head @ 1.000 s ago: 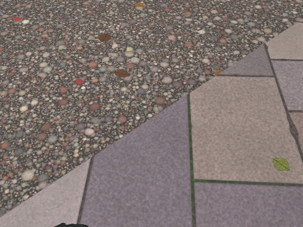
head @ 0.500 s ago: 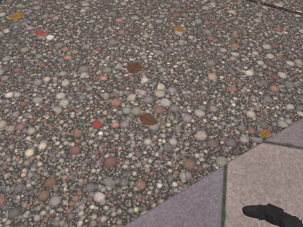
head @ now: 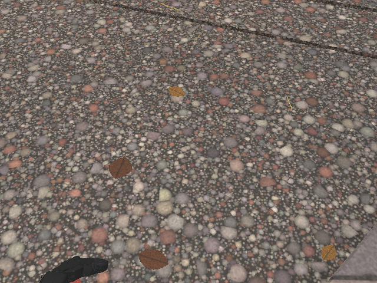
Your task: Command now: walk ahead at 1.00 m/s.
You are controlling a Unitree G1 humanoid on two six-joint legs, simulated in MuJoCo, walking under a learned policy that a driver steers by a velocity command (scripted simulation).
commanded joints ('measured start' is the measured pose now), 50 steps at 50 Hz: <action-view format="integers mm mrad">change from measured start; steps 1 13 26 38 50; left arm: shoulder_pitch -80 484 435 85 555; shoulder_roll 83 80 206 26 324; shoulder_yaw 24 64 70 12 106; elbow -48 186 219 -28 88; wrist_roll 9 15 -10 7 42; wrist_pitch -12 -20 -18 19 9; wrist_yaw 11 61 77 16 74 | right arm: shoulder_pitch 1 -282 -28 -136 63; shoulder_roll -144 -85 -185 -78 12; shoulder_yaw -19 -4 -39 -20 8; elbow -27 -112 -110 -34 -68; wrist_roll -16 -47 -49 -13 -5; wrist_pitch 1 33 58 -3 33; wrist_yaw -20 -22 -16 -3 -15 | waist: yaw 19 128 -208 108 203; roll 47 27 -96 36 -253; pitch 102 11 -179 139 -431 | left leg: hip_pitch -124 -996 -78 -473 -777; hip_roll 217 156 65 205 50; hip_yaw -23 -167 21 -160 -46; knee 36 1301 480 -77 1336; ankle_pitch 705 46 254 330 -10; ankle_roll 56 17 112 138 7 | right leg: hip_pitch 175 733 534 -8 1224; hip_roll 56 -215 -25 -40 -303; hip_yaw -56 451 1 30 626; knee -138 -249 299 396 -50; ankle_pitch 47 -265 444 -437 -835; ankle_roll -22 -172 -12 60 -247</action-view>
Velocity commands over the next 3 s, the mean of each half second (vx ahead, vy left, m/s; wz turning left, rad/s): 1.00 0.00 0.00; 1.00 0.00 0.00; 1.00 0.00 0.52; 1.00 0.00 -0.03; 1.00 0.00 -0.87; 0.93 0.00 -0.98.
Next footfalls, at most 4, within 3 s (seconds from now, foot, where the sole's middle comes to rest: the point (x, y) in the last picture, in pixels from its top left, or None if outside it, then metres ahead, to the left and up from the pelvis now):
0.14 right None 0.32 -0.10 -0.85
0.54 left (168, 218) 0.78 0.04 -0.85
0.98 right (196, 131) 1.24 -0.12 -0.85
1.44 left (158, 77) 1.67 0.04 -0.85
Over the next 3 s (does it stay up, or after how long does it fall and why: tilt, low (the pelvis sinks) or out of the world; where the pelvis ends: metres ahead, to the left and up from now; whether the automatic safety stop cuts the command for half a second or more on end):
stays up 2.86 -0.01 -0.04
